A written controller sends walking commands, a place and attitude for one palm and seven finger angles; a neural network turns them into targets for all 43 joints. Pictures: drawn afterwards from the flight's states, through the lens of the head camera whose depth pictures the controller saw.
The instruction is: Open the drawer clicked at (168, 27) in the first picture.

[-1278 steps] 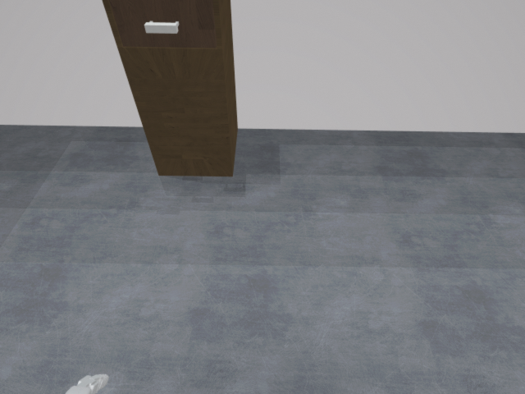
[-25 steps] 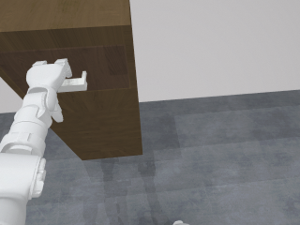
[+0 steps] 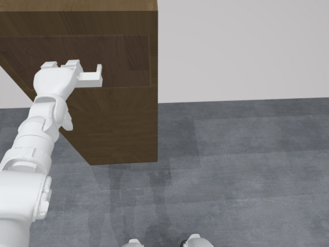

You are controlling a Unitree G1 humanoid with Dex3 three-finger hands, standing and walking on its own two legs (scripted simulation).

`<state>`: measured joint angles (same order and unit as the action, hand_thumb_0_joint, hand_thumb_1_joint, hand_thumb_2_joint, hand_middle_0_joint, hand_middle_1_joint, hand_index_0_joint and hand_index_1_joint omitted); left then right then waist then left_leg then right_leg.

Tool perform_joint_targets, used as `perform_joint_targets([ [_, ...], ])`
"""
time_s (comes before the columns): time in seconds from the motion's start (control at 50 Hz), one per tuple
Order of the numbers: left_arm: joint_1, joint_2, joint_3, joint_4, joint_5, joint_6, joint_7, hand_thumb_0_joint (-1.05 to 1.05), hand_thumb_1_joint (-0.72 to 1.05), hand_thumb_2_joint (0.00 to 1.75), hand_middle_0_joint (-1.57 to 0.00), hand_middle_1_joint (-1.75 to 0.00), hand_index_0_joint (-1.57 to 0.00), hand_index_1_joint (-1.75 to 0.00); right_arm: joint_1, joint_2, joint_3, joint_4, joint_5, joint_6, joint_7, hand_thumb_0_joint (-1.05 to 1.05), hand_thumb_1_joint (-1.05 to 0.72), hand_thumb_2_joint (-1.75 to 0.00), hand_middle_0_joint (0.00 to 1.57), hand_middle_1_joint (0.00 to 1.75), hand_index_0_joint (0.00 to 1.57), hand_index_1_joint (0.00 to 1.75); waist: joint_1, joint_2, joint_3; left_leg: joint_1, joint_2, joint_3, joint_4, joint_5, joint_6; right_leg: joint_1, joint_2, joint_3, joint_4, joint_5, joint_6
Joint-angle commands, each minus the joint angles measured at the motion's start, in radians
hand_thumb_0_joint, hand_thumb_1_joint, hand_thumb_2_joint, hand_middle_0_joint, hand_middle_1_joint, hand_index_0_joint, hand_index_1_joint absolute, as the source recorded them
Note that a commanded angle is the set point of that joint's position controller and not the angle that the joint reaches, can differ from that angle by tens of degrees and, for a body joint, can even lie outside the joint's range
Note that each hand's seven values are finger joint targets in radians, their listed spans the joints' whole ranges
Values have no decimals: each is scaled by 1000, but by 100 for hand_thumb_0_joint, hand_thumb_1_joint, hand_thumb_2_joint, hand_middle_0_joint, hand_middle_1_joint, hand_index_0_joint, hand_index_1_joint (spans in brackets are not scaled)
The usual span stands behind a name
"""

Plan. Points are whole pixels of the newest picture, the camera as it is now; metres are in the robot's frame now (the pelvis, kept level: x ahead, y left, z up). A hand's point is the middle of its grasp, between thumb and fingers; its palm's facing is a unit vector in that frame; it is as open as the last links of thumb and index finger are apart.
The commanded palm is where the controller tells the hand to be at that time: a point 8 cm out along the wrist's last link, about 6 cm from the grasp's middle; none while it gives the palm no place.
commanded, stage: lower the fingers behind the handle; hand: left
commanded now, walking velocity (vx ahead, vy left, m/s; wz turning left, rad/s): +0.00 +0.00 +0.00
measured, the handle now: (80, 73) +0.54 +0.21 +0.06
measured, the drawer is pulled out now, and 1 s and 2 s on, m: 0.00 0.00 0.08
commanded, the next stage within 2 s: close the thumb around the handle in 0.40 s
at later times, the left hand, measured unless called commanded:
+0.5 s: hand (66, 96) +0.48 +0.24 +0.04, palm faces -0.06 +0.00 -1.00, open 13.9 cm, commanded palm +0.47 +0.23 +0.10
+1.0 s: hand (67, 94) +0.49 +0.24 +0.04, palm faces -0.08 -0.01 -1.00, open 7.5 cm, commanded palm +0.47 +0.24 +0.10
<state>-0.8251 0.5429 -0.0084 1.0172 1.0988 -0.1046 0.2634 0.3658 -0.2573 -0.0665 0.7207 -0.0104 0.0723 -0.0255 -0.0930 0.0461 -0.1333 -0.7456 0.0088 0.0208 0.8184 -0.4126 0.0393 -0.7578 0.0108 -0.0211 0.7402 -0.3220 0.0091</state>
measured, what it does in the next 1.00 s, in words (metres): stands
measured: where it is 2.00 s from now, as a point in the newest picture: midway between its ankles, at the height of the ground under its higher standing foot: outside the picture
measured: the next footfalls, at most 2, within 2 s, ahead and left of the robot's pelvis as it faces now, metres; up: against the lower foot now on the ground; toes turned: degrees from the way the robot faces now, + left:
none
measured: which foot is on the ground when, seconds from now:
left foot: down 0.00-1.00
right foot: down 0.00-1.00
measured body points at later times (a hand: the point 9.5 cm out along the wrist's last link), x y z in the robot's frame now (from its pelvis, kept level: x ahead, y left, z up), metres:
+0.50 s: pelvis +0.00 -0.01 +0.00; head +0.10 -0.01 +0.44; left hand +0.48 +0.24 +0.10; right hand +0.02 -0.28 -0.13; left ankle -0.02 +0.09 -0.70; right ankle +0.01 -0.13 -0.70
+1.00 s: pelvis +0.00 -0.01 +0.00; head +0.11 -0.01 +0.44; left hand +0.49 +0.24 +0.10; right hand +0.02 -0.29 -0.13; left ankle -0.02 +0.09 -0.70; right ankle +0.01 -0.13 -0.70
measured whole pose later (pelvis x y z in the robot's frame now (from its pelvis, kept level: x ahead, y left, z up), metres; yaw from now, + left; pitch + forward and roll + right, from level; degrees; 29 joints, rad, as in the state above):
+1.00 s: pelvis +0.00 -0.01 +0.00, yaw +0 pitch +20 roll -2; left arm -0.85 0.58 0.00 1.04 1.09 -0.10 0.23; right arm 0.35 -0.26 -0.05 0.70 0.00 0.08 -0.04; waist -0.10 0.05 -0.13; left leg -0.75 0.02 0.01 0.82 -0.41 0.03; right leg -0.77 0.02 -0.03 0.75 -0.33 0.00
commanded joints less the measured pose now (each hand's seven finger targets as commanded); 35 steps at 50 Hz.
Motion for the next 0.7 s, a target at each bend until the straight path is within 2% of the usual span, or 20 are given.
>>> perform_joint_targets([
  [0.0, -467, 179, 17, -199, -13, 7, 37, 0, -50, 30, -30, -120, -30, -120, 141, -166, -56, -44, -5, -17, -6, 0, -90, -90, 20, 30, 20, 30, -39, 78, -413, 352, 1, -45, -64, 535, -15, 125, 55, -26, -47, 268, -42],
  [0.04, -463, 202, 33, -198, -7, 16, 37, 0, -50, 30, -30, -120, -30, -120, 141, -168, -54, -44, -8, -14, -7, 0, -90, -90, 20, 30, 20, 30, -31, 73, -441, 365, 2, -46, -60, 566, -15, 140, 55, -26, -41, 278, -40],
  [0.06, -454, 181, 17, -189, -8, 24, 34, 0, -50, 30, -30, -120, -30, -120, 139, -165, -52, -47, -5, -13, -6, 0, -90, -90, 20, 30, 20, 30, -36, 73, -433, 365, 1, -46, -62, 550, -15, 134, 56, -28, -44, 269, -41],
  [0.12, -468, 191, 26, -199, -15, 22, 24, 0, -50, 30, -30, -120, -30, -120, 136, -166, -51, -48, -6, -13, -9, 0, -90, -90, 20, 30, 20, 30, -36, 43, -421, 358, 3, -49, -67, 547, -12, 149, 55, -29, -49, 270, -42],
  [0.16, -463, 167, 2, -192, -16, 23, 17, 0, -50, 30, -30, -120, -30, -120, 134, -162, -47, -54, -3, -13, -11, 0, -90, -90, 20, 30, 20, 30, -38, 41, -404, 352, 1, -52, -74, 522, -12, 142, 55, -29, -51, 254, -41],
  [0.18, -479, 153, -9, -219, -19, 15, 13, 0, -50, 30, -30, -120, -30, -120, 130, -160, -47, -55, -6, -17, -11, 0, -90, -90, 20, 30, 20, 30, -36, 64, -414, 363, 2, -50, -73, 523, -11, 140, 54, -28, -51, 250, -41],
  [0.22, -468, 176, 14, -230, -17, 6, 11, 0, -50, 30, -30, -120, -30, -120, 132, -163, -50, -54, -7, -15, -12, 0, -90, -90, 20, 30, 20, 30, -30, 65, -433, 378, 3, -50, -66, 561, -13, 145, 55, -24, -48, 271, -42],
  [0.26, -450, 133, -17, -222, -22, 3, 6, 0, -50, 30, -30, -120, -30, -120, 133, -157, -51, -54, -6, -15, -11, 0, -90, -90, 20, 30, 20, 30, -37, 58, -409, 379, 4, -51, -64, 558, -13, 130, 56, -27, -49, 265, -41],
  [0.3, -432, 137, -10, -243, -25, -4, 4, 0, -50, 30, -30, -120, -30, -120, 128, -156, -52, -59, -7, -16, -10, 0, -90, -90, 20, 30, 20, 30, -28, 59, -424, 379, 2, -49, -64, 550, -13, 143, 55, -24, -48, 265, -41],
  [0.34, -437, 117, -27, -225, -26, -6, 4, 0, -50, 30, -30, -120, -30, -120, 128, -154, -51, -55, -8, -16, -11, 0, -90, -90, 20, 30, 20, 30, -38, 55, -405, 359, 0, -45, -63, 535, -9, 143, 53, -24, -49, 266, -40],
  [0.36, -438, 151, -1, -214, -27, -4, 5, 0, -50, 30, -30, -120, -30, -120, 132, -160, -51, -51, -5, -14, -12, 0, -90, -90, 20, 30, 20, 30, -40, 23, -386, 336, -1, -46, -65, 497, -8, 147, 56, -22, -51, 263, -41],
  [0.4, -449, 160, -3, -203, -21, -1, 7, 0, -50, 30, -30, -120, -30, -120, 131, -161, -51, -50, -3, -15, -16, 0, -90, -90, 20, 30, 20, 30, -45, 12, -373, 311, -8, -41, -69, 461, -3, 157, 53, -18, -54, 263, -41],
  [0.44, -467, 166, 0, -212, -18, -5, 9, 0, -50, 30, -30, -120, -30, -120, 132, -159, -51, -47, -6, -17, -17, 0, -90, -90, 20, 30, 20, 30, -42, 31, -401, 315, -9, -35, -64, 478, -2, 170, 50, -14, -49, 283, -40],
  [0.46, -450, 192, 21, -200, -17, 0, 11, 0, -50, 30, -30, -120, -30, -120, 137, -162, -51, -47, -2, -15, -17, 0, -90, -90, 20, 30, 20, 30, -38, 35, -404, 312, -11, -34, -63, 480, -3, 173, 52, -13, -47, 290, -42],
  [0.48, -465, 176, 3, -207, -15, 0, 11, 0, -50, 30, -30, -120, -30, -120, 131, -159, -48, -47, -5, -16, -18, 0, -90, -90, 20, 30, 20, 30, -39, 47, -406, 308, -14, -29, -60, 482, -2, 177, 49, -12, -46, 298, -41],
  [0.52, -472, 191, 13, -206, -15, 3, 10, 0, -39, 35, -31, -121, -31, -121, 134, -162, -50, -46, -3, -13, -17, 0, -90, -90, 20, 30, 20, 30, -40, 40, -409, 304, -15, -29, -59, 490, -2, 186, 51, -10, -46, 310, -43],
  [0.54, -465, 158, -13, -192, -16, 5, 10, 0, -33, 37, -31, -122, -31, -122, 131, -156, -49, -49, -3, -14, -16, 0, -90, -90, 20, 30, 20, 30, -47, 49, -399, 302, -16, -27, -58, 473, 0, 177, 49, -10, -50, 299, -40],
  [0.58, -452, 210, 26, -190, -11, 8, 11, 0, -22, 42, -32, -123, -32, -123, 131, -160, -48, -51, -2, -12, -18, 0, -90, -90, 20, 30, 20, 30, -33, 45, -410, 287, -19, -24, -58, 472, -1, 197, 49, -8, -45, 311, -41],
  [0.64, -472, 176, -3, -204, -17, 7, 6, 0, -5, 49, -33, -125, -33, -125, 133, -156, -49, -51, -3, -12, -17, 0, -90, -90, 20, 30, 20, 30, -44, 61, -419, 308, -16, -24, -54, 497, -1, 190, 48, -9, -47, 325, -39],
  [0.68, -436, 222, 33, -168, -16, 13, 4, 0, 6, 54, -34, -126, -34, -126, 129, -162, -45, -54, -1, -10, -20, 0, -90, -90, 20, 30, 20, 30, -36, 20, -407, 268, -21, -18, -57, 458, 3, 219, 49, -5, -49, 326, -37],
])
